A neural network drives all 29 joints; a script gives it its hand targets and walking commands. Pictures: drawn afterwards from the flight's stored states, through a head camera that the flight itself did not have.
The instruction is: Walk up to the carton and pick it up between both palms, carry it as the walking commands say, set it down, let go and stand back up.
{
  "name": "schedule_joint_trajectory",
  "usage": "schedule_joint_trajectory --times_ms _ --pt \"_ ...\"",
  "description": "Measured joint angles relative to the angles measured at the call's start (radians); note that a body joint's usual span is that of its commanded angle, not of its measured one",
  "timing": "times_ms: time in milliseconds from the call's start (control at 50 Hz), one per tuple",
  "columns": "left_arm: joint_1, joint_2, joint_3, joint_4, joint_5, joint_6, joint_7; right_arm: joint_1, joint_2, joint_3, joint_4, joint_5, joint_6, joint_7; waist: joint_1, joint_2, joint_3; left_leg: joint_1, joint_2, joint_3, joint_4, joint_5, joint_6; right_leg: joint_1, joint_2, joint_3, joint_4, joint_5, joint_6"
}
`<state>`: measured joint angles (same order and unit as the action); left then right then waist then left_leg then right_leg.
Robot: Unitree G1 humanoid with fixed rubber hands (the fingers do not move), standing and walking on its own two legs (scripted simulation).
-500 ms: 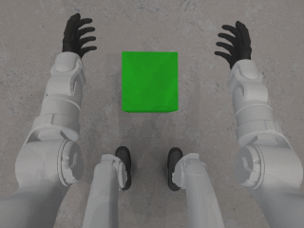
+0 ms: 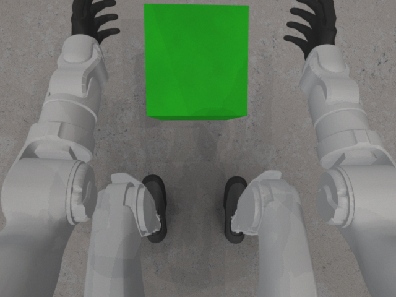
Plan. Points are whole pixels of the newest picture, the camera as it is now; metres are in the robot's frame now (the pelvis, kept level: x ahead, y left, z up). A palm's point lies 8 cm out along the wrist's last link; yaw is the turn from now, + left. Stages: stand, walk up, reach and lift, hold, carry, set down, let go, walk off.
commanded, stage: reach and lift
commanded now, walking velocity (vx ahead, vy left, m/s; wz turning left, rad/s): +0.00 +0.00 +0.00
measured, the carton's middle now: (195, 75) +0.52 +0.00 -0.34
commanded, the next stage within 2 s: none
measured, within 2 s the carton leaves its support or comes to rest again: leaves its support in 1.98 s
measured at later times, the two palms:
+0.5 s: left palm (116, 65) +0.53 +0.17 -0.27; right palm (280, 71) +0.52 -0.18 -0.27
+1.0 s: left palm (122, 63) +0.53 +0.16 -0.27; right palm (274, 70) +0.52 -0.17 -0.27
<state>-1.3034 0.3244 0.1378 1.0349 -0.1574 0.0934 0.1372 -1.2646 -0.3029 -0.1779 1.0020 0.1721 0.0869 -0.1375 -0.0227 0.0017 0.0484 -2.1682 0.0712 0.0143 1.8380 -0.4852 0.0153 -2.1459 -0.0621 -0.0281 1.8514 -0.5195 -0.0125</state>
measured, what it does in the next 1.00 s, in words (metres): lowers itself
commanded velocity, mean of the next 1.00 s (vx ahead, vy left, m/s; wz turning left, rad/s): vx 0.00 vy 0.00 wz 0.00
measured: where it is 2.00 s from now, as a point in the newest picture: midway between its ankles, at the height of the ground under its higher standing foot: (196, 220)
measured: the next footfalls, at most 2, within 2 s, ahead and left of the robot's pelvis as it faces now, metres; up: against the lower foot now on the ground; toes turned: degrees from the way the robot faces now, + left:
none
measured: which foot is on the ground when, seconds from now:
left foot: down 0.00-1.00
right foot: down 0.00-1.00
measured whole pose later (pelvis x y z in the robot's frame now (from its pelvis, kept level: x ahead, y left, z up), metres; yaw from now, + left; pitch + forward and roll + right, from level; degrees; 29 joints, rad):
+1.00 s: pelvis -0.01 +0.00 -0.09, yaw +0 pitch +36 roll +0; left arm -1.53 0.37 -0.02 1.26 -0.31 0.00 0.14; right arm -1.50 -0.33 0.00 1.21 0.31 0.00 -0.16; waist -0.02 0.00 0.40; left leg -2.27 0.07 0.00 2.16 -0.52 0.01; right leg -2.26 -0.05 -0.01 2.18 -0.55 -0.01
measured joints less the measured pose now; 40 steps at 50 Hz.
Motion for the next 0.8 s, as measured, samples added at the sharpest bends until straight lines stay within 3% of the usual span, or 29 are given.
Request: schedule_joint_trajectory --times_ms 460,620,800 --pt "-0.188 0.073 -0.14 0.176 -0.128 -0.07 0.0 -0.199 -0.048 0.136 0.179 0.125 -0.069 -0.008 -0.004 -0.01 0.32 -0.108 0.003 -0.007 0.286 -0.023 0.003 -0.112 0.001 0.019 0.294 -0.028 -0.003" --pt "-0.224 0.087 -0.168 0.18 -0.164 -0.08 0.007 -0.243 -0.071 0.183 0.181 0.171 -0.076 -0.019 -0.001 -0.011 0.381 -0.12 0.007 -0.017 0.347 -0.032 -0.002 -0.125 0.006 0.016 0.353 -0.034 -0.006" --pt "-0.202 0.061 -0.146 0.208 -0.15 -0.087 -0.002 -0.216 -0.046 0.18 0.2 0.153 -0.079 -0.017 0.004 -0.004 0.347 -0.11 0.006 -0.02 0.343 -0.042 -0.006 -0.117 0.012 0.016 0.347 -0.04 -0.004"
